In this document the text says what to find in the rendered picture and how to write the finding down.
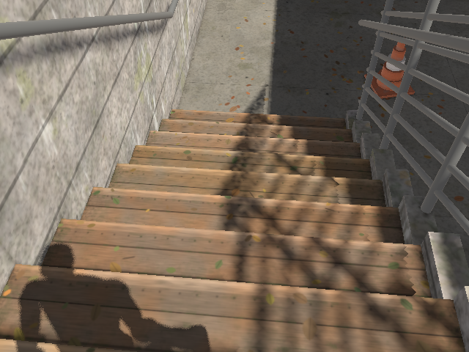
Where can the stairs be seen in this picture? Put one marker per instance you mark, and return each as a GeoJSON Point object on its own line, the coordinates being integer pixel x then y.
{"type": "Point", "coordinates": [234, 232]}

